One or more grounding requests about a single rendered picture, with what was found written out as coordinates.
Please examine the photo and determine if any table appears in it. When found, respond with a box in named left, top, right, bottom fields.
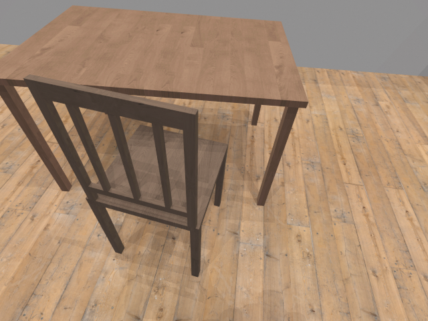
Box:
left=0, top=5, right=308, bottom=206

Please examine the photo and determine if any chair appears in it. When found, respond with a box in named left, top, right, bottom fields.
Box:
left=23, top=74, right=228, bottom=277

